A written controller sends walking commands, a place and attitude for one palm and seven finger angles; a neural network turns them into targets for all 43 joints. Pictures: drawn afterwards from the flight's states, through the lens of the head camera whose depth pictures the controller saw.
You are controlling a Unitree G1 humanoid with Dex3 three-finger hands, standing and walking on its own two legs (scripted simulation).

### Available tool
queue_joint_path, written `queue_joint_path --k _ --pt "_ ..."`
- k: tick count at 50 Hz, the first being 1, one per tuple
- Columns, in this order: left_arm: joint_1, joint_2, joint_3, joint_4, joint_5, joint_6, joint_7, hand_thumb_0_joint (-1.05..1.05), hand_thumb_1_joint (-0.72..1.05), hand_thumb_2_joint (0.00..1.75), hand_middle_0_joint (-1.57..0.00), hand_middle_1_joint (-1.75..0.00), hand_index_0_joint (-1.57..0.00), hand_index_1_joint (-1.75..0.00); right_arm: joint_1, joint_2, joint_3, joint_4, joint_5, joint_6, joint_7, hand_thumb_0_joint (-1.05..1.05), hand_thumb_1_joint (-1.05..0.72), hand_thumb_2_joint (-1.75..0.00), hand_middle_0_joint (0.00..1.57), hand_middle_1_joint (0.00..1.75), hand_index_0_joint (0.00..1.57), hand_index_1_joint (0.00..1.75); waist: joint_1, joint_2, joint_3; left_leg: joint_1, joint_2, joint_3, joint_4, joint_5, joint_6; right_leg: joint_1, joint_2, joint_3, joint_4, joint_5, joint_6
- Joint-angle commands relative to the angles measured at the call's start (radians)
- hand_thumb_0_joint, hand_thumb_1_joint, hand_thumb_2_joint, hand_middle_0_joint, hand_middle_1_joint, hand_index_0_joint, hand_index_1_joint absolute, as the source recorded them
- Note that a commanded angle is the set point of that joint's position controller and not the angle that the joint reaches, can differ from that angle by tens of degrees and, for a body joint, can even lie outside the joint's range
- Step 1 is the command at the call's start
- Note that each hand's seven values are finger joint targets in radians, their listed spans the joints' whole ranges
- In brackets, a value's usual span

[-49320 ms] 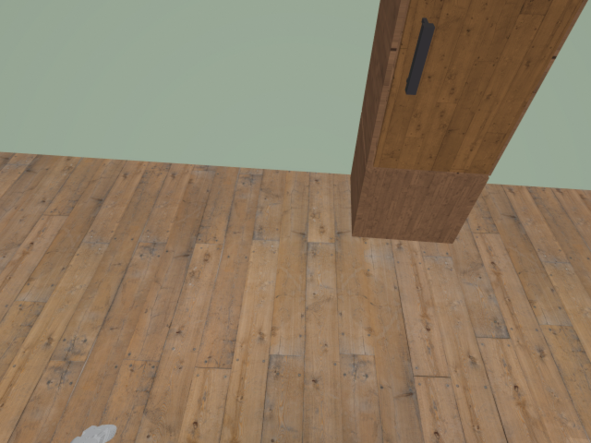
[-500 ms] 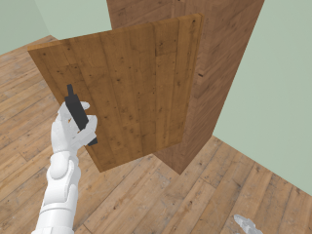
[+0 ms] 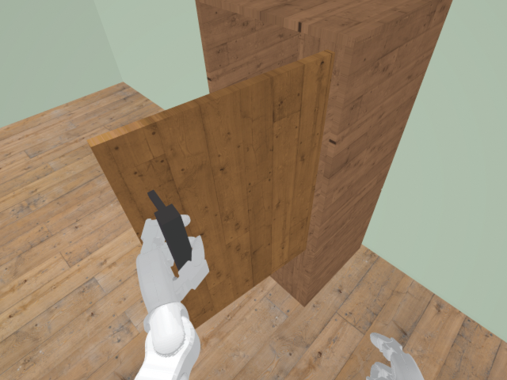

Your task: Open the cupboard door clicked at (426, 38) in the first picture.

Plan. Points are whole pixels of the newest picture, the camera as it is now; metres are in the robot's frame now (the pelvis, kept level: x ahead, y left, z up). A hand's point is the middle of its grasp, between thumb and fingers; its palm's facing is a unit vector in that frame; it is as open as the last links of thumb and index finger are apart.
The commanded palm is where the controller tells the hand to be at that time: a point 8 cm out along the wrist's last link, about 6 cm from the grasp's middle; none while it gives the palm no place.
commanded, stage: pull the door open along its arc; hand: left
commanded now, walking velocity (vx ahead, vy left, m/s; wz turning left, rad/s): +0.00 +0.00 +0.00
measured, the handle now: (174, 240) +0.31 +0.14 +0.08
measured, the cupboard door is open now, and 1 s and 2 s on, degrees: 83 85 87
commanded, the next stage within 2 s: open thumb and fingers to let go in 0.02 s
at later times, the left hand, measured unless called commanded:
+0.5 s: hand (200, 263) +0.27 +0.09 +0.09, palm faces +0.40 -0.92 +0.00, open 9.7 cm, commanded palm +0.22 +0.13 +0.08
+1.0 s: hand (200, 264) +0.27 +0.09 +0.09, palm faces +0.34 -0.94 +0.00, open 14.7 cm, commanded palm +0.22 +0.14 +0.08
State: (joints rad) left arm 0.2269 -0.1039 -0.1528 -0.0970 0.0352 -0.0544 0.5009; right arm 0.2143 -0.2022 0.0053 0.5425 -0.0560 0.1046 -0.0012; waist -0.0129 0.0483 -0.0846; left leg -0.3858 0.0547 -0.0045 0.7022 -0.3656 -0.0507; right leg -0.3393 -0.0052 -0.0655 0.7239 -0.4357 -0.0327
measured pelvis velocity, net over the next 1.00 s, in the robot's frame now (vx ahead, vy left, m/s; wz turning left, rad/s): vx -0.03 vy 0.02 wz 0.01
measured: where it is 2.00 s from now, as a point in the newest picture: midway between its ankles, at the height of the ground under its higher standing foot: outside the picture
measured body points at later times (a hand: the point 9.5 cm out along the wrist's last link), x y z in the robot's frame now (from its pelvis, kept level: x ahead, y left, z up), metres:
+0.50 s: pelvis -0.02 +0.00 +0.00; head -0.02 -0.02 +0.45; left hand +0.24 +0.14 +0.09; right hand +0.17 -0.20 -0.10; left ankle +0.00 +0.16 -0.72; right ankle -0.04 -0.09 -0.72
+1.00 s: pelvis -0.03 +0.02 +0.00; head -0.03 +0.01 +0.45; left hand +0.24 +0.14 +0.09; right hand +0.15 -0.19 -0.10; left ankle +0.00 +0.16 -0.72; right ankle -0.04 -0.09 -0.72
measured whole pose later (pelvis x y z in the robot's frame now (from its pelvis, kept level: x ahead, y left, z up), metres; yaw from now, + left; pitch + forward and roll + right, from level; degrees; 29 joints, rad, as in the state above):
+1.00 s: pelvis -0.03 +0.02 +0.00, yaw +1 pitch +1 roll -1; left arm 0.05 -0.10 -0.24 0.04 0.06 -0.03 0.57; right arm 0.16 -0.17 0.03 0.59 -0.06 0.10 -0.01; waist 0.00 0.04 -0.06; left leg -0.43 0.04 -0.01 0.76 -0.35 -0.02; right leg -0.37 -0.02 -0.07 0.75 -0.41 -0.01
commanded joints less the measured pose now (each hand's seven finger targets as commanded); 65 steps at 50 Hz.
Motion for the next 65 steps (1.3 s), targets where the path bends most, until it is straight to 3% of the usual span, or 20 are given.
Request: queue_joint_path --k 1,3,5,6,11,14,23,26,28,46,52,53,54,55,57,59,60,61,63,65 --pt "-0.042 -0.044 -0.092 -0.286 0.062 -0.079 0.026 0.0 0.9 0.9 -0.4 -1.35 -0.4 -1.35 -0.134 -0.066 -0.032 -0.178 -0.002 -0.075 0.001 0.0 -0.9 -0.9 0.2 0.3 0.2 0.3 0.023 -0.153 -0.143 0.057 -0.062 0.022 -0.004 0.293 0.067 0.061 -0.026 0.034 -0.106 0.535 0.03" --pt "-0.041 -0.066 -0.118 -0.293 0.054 -0.074 0.031 0.0 0.9 0.9 -0.4 -1.35 -0.4 -1.35 -0.141 -0.063 -0.029 -0.174 0.002 -0.086 0.004 0.0 -0.9 -0.9 0.2 0.3 0.2 0.3 0.021 -0.135 -0.14 0.057 -0.063 0.018 0.007 0.284 0.066 0.05 -0.026 0.031 -0.106 0.522 0.028" --pt "-0.128 -0.038 -0.084 -0.274 0.042 -0.071 0.048 0.0 0.9 0.9 -0.4 -1.35 -0.4 -1.35 -0.152 -0.066 -0.028 -0.158 -0.001 -0.091 -0.004 0.0 -0.9 -0.9 0.2 0.3 0.2 0.3 0.019 -0.139 -0.121 0.048 -0.067 0.016 0.012 0.25 0.066 0.022 -0.029 0.04 -0.123 0.466 0.03" --pt "-0.229 -0.003 -0.052 -0.249 0.043 -0.075 0.061 0.0 0.9 0.9 -0.4 -1.35 -0.4 -1.35 -0.156 -0.068 -0.024 -0.138 -0.004 -0.088 -0.013 0.0 -0.9 -0.9 0.2 0.3 0.2 0.3 0.002 -0.149 -0.107 0.041 -0.07 0.012 0.018 0.224 0.067 -0.006 -0.031 0.046 -0.132 0.418 0.032" --pt "-0.25 -0.046 -0.077 -0.187 0.047 -0.075 0.064 0.0 0.55 0.75 -0.38 -1.31 -0.38 -1.31 -0.163 -0.061 -0.023 -0.13 -0.002 -0.094 -0.019 0.0 -0.9 -0.9 0.2 0.3 0.2 0.3 0.015 -0.139 -0.129 0.054 -0.072 0.013 0.008 0.21 0.069 -0.013 -0.032 0.046 -0.142 0.353 0.028" --pt "-0.269 -0.034 -0.063 -0.141 0.04 -0.072 0.053 0.0 0.34 0.66 -0.36 -1.29 -0.36 -1.29 -0.159 -0.063 -0.021 -0.12 -0.002 -0.091 -0.024 0.0 -0.9 -0.9 0.2 0.3 0.2 0.3 0.013 -0.179 -0.121 0.051 -0.072 0.009 0.002 0.203 0.069 -0.005 -0.034 0.05 -0.159 0.348 0.033" --pt "-0.365 -0.067 -0.096 -0.131 0.061 -0.078 0.057 0.0 -0.29 0.39 -0.32 -1.22 -0.32 -1.22 -0.165 -0.06 -0.023 -0.124 -0.002 -0.084 -0.018 0.0 -0.9 -0.9 0.2 0.3 0.2 0.3 0.008 -0.103 -0.147 0.077 -0.063 0.009 -0.008 0.222 0.068 -0.025 -0.017 0.022 -0.126 0.318 0.014" --pt "-0.348 -0.078 -0.098 -0.126 0.054 -0.069 0.064 0.0 -0.5 0.3 -0.3 -1.2 -0.3 -1.2 -0.165 -0.061 -0.024 -0.131 -0.001 -0.082 -0.014 0.0 -0.9 -0.9 0.2 0.3 0.2 0.3 0.015 -0.119 -0.152 0.07 -0.06 0.004 -0.013 0.221 0.067 -0.022 -0.011 0.011 -0.118 0.311 0.011" --pt "-0.358 -0.086 -0.107 -0.135 0.053 -0.064 0.069 0.0 -0.5 0.3 -0.3 -1.2 -0.3 -1.2 -0.17 -0.061 -0.024 -0.135 0.0 -0.081 -0.012 0.0 -0.9 -0.9 0.2 0.3 0.2 0.3 0.015 -0.114 -0.151 0.069 -0.059 0.004 -0.015 0.213 0.065 -0.026 -0.008 0.004 -0.116 0.289 0.009" --pt "-0.416 -0.068 -0.054 -0.084 0.039 -0.027 0.107 0.0 -0.5 0.3 -0.15 -0.3 -0.15 -0.3 -0.207 -0.058 -0.016 -0.124 -0.003 -0.059 -0.016 0.0 -0.9 -0.9 0.2 0.3 0.2 0.3 0.034 -0.125 -0.13 0.059 -0.058 0.002 -0.027 0.164 0.061 -0.041 -0.001 0.001 -0.142 0.172 0.0" --pt "-0.413 -0.077 -0.059 -0.085 0.037 -0.021 0.107 0.0 -0.5 0.3 -0.15 -0.3 -0.15 -0.3 -0.21 -0.056 -0.016 -0.124 -0.002 -0.055 -0.013 0.0 -0.9 -0.9 0.2 0.3 0.2 0.3 0.037 -0.11 -0.128 0.056 -0.058 -0.001 -0.026 0.165 0.058 -0.043 0.001 -0.004 -0.133 0.172 -0.004" --pt "-0.395 0.018 -0.259 -0.064 0.133 -0.073 -0.114 0.0 -0.5 0.3 -0.15 -0.3 -0.15 -0.3 -0.115 -0.094 -0.014 -0.083 0.004 -0.049 -0.003 0.0 -0.9 -0.9 0.2 0.3 0.2 0.3 -0.062 -0.172 -0.062 0.076 -0.052 -0.008 -0.032 0.2 0.072 -0.096 -0.003 0.031 -0.109 0.269 0.003" --pt "-0.43 0.101 -0.173 -0.141 0.086 -0.124 -0.239 0.0 -0.5 0.3 -0.15 -0.3 -0.15 -0.3 -0.101 -0.096 -0.03 -0.124 0.02 -0.048 -0.01 0.0 -0.9 -0.9 0.2 0.3 0.2 0.3 -0.025 -0.113 -0.147 0.077 -0.053 -0.001 -0.03 0.221 0.078 -0.057 -0.005 0.032 -0.083 0.326 -0.003" --pt "-0.44 0.125 -0.178 -0.192 0.064 -0.164 -0.33 0.0 -0.5 0.3 -0.15 -0.3 -0.15 -0.3 -0.11 -0.09 -0.022 -0.144 0.024 -0.062 -0.018 0.0 -0.9 -0.9 0.2 0.3 0.2 0.3 -0.013 -0.046 -0.184 0.099 -0.058 0.007 -0.027 0.227 0.08 -0.041 -0.007 0.034 -0.068 0.348 -0.005" --pt "-0.41 0.125 -0.173 -0.185 -0.017 -0.194 -0.474 0.0 -0.5 0.3 -0.15 -0.3 -0.15 -0.3 -0.099 -0.086 -0.011 -0.167 0.045 -0.093 -0.028 0.0 -0.9 -0.9 0.2 0.3 0.2 0.3 -0.018 -0.019 -0.176 0.108 -0.058 -0.004 -0.026 0.212 0.079 -0.055 -0.001 0.019 -0.061 0.333 -0.006" --pt "-0.369 0.095 -0.127 -0.14 -0.12 -0.172 -0.52 0.0 -0.5 0.3 -0.15 -0.3 -0.15 -0.3 -0.121 -0.085 0.003 -0.185 0.064 -0.12 -0.038 0.0 -0.9 -0.9 0.2 0.3 0.2 0.3 -0.012 -0.07 -0.115 0.074 -0.056 -0.014 -0.041 0.132 0.072 -0.071 0.011 0.004 -0.088 0.246 0.0" --pt "-0.373 0.091 -0.097 -0.132 -0.154 -0.165 -0.514 0.0 -0.5 0.3 -0.15 -0.3 -0.15 -0.3 -0.128 -0.088 0.005 -0.186 0.068 -0.134 -0.041 0.0 -0.9 -0.9 0.2 0.3 0.2 0.3 -0.012 -0.1 -0.093 0.056 -0.056 -0.02 -0.048 0.093 0.068 -0.087 0.012 -0.002 -0.098 0.197 0.007" --pt "-0.346 0.106 -0.056 -0.133 -0.172 -0.153 -0.498 0.0 -0.5 0.3 -0.15 -0.3 -0.15 -0.3 -0.133 -0.092 0.003 -0.189 0.068 -0.144 -0.042 0.0 -0.9 -0.9 0.2 0.3 0.2 0.3 0.008 -0.1 -0.102 0.049 -0.056 -0.022 -0.056 0.07 0.063 -0.084 0.014 -0.004 -0.102 0.16 0.008" --pt "-0.301 0.124 -0.017 -0.151 -0.167 -0.142 -0.453 0.0 -0.5 0.3 -0.15 -0.3 -0.15 -0.3 -0.134 -0.093 0.002 -0.195 0.068 -0.162 -0.038 0.0 -0.9 -0.9 0.2 0.3 0.2 0.3 0.023 -0.119 -0.11 0.047 -0.055 -0.019 -0.065 0.068 0.062 -0.076 0.015 -0.008 -0.104 0.14 0.009" --pt "-0.276 0.129 -0.027 -0.215 -0.133 -0.146 -0.416 0.0 -0.5 0.3 -0.15 -0.3 -0.15 -0.3 -0.121 -0.089 0.0 -0.205 0.063 -0.177 -0.024 0.0 -0.9 -0.9 0.2 0.3 0.2 0.3 0.032 -0.068 -0.144 0.065 -0.056 -0.016 -0.062 0.111 0.063 -0.063 0.011 -0.008 -0.081 0.18 0.004"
